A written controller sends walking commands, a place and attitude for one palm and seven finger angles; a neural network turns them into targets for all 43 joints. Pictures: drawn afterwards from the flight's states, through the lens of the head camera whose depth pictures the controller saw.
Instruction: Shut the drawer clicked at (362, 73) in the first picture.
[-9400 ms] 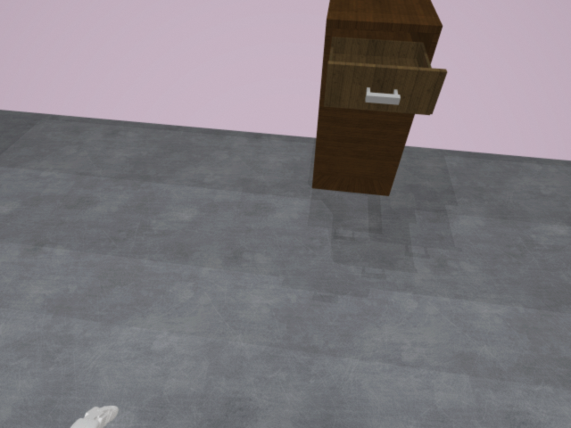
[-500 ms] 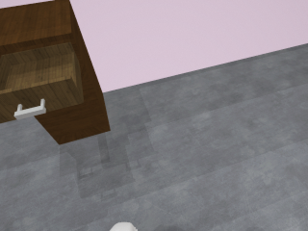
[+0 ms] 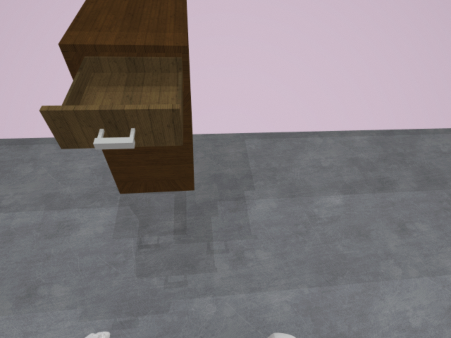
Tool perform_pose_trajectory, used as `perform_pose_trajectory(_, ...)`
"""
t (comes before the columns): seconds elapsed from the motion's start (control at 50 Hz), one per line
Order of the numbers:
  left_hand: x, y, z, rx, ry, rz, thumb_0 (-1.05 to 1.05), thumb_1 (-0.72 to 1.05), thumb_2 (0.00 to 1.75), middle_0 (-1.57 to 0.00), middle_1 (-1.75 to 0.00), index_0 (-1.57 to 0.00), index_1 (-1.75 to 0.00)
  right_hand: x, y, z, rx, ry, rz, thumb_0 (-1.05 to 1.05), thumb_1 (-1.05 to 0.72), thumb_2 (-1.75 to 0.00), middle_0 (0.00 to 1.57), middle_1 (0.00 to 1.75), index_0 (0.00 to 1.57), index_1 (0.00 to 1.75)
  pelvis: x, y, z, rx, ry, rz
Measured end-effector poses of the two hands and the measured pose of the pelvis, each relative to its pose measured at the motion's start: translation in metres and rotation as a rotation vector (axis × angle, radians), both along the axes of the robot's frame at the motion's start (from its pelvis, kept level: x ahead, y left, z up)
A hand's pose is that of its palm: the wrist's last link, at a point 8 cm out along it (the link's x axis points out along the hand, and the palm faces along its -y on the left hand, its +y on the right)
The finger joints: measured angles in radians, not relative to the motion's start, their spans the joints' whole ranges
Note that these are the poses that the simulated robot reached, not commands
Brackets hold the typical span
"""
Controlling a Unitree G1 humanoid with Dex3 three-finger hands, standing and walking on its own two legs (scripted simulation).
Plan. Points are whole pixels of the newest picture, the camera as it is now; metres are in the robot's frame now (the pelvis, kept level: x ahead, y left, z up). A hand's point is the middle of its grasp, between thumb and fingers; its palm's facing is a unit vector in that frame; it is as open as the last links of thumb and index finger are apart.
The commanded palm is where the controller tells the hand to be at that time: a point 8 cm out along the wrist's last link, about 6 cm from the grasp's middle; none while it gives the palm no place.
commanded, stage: turn to face it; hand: left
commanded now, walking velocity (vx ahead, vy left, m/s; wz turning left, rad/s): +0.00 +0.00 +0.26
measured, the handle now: (116, 137) +0.60 +0.33 -0.06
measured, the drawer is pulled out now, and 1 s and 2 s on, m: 0.29 0.29 0.29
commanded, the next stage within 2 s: take the last steps up to it in 0.08 s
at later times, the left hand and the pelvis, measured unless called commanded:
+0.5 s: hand out of the picture -0.02 +0.14 -0.15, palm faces +0.22 -0.94 -0.27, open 7.3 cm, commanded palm none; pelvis +0.01 -0.04 +0.01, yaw +9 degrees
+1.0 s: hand out of the picture +0.08 +0.28 -0.18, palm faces +0.21 -0.96 -0.16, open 7.4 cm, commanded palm none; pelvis +0.13 +0.11 +0.00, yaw +7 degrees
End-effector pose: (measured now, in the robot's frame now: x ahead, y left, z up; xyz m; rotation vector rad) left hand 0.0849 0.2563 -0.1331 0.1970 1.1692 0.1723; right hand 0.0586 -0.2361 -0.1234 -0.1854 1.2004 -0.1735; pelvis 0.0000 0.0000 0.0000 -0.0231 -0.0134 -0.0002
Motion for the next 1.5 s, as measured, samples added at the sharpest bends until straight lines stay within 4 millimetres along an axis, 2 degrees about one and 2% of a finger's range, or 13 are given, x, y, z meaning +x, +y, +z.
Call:
perform_pose_trajectory(0.2,0.014,-0.046,0.01,0.026,-0.071,-0.009,0.01,0.91,0.9,-0.2,-0.3,-0.2,-0.3,-0.063,-0.033,-0.033,0.053,0.171,-0.045,0.01,-0.91,-0.9,0.2,0.3,0.2,0.3,-0.003,-0.034,-0.01,0.044,0.01,0.051)
perform_pose_trajectory(0.38,-0.053,-0.072,0.021,0.025,0.001,0.108,0.01,0.91,0.9,-0.21,-0.3,-0.2,-0.3,-0.054,-0.061,-0.034,0.077,0.209,0.018,0.01,-0.91,-0.9,0.2,0.3,0.2,0.3,0.001,-0.051,0.002,0.056,-0.006,0.117)
perform_pose_trajectory(0.58,-0.161,-0.074,0.013,-0.029,0.248,0.298,0.01,0.92,0.9,-0.2,-0.3,-0.2,-0.3,0.023,-0.04,-0.024,0.047,0.163,0.146,0.01,-0.91,-0.9,0.2,0.3,0.2,0.3,0.027,-0.027,0.005,0.044,0.003,0.17)
perform_pose_trajectory(0.68,-0.2,-0.075,0.008,-0.106,0.403,0.364,0.01,0.91,0.9,-0.2,-0.3,-0.2,-0.3,0.091,0.007,-0.018,0.044,0.074,0.223,0.01,-0.91,-0.9,0.2,0.3,0.2,0.3,0.047,0.004,0.001,0.025,0.013,0.178)
perform_pose_trajectory(0.78,-0.207,-0.053,-0.011,-0.185,0.517,0.397,0.01,0.91,0.9,-0.21,-0.3,-0.2,-0.3,0.163,0.075,-0.016,0.039,-0.057,0.298,0.01,-0.91,-0.9,0.2,0.3,0.2,0.3,0.074,0.049,-0.016,0.0,0.016,0.175)
perform_pose_trajectory(0.82,-0.195,-0.035,-0.02,-0.201,0.54,0.38,0.01,0.91,0.9,-0.21,-0.3,-0.2,-0.3,0.179,0.099,-0.015,0.039,-0.107,0.3,0.01,-0.91,-0.9,0.2,0.3,0.2,0.3,0.081,0.065,-0.021,0.009,0.007,0.167)
perform_pose_trajectory(0.88,-0.151,0.0,-0.023,-0.185,0.487,0.331,0.01,0.91,0.9,-0.21,-0.3,-0.2,-0.3,0.18,0.123,-0.008,0.049,-0.123,0.257,0.01,-0.91,-0.9,0.2,0.3,0.2,0.3,0.097,0.083,-0.014,0.003,-0.008,0.143)
perform_pose_trajectory(1.02,0.005,0.084,-0.021,-0.095,0.174,0.219,0.01,0.91,0.9,-0.2,-0.3,-0.19,-0.3,0.165,0.125,0.003,-0.01,-0.092,0.12,-0.04,-0.96,-0.9,0.21,0.3,0.2,0.3,0.134,0.113,0.0,0.017,-0.017,0.129)
perform_pose_trajectory(1.12,0.101,0.114,-0.011,-0.056,0.001,0.18,0.01,0.92,0.9,-0.2,-0.3,-0.19,-0.3,0.128,0.132,-0.009,-0.006,0.076,0.071,-0.02,-0.94,-0.9,0.2,0.3,0.2,0.3,0.163,0.124,-0.001,0.027,-0.018,0.132)
perform_pose_trajectory(1.22,0.17,0.118,-0.004,-0.05,-0.05,0.122,0.01,0.92,0.9,-0.2,-0.3,-0.19,-0.3,0.089,0.148,-0.018,0.036,0.249,0.006,0.0,-0.92,-0.9,0.2,0.3,0.2,0.3,0.195,0.129,-0.004,0.026,-0.018,0.132)
perform_pose_trajectory(1.34,0.24,0.097,-0.008,-0.067,-0.029,0.03,0.01,0.92,0.9,-0.2,-0.3,-0.19,-0.3,0.062,0.166,-0.016,0.094,0.432,-0.072,0.01,-0.91,-0.9,0.2,0.3,0.2,0.3,0.237,0.124,-0.009,0.014,-0.014,0.119)
perform_pose_trajectory(1.42,0.284,0.074,-0.016,-0.08,-0.029,-0.013,0.01,0.91,0.9,-0.2,-0.3,-0.19,-0.3,0.066,0.165,-0.016,0.119,0.529,-0.121,0.01,-0.91,-0.9,0.2,0.3,0.2,0.3,0.272,0.112,-0.016,0.012,-0.012,0.099)
perform_pose_trajectory(1.5,0.301,0.056,-0.026,-0.083,-0.038,0.016,0.01,0.91,0.9,-0.2,-0.3,-0.2,-0.3,0.101,0.148,-0.027,0.129,0.55,-0.136,0.01,-0.9,-0.9,0.2,0.3,0.2,0.3,0.308,0.097,-0.025,0.029,-0.017,0.094)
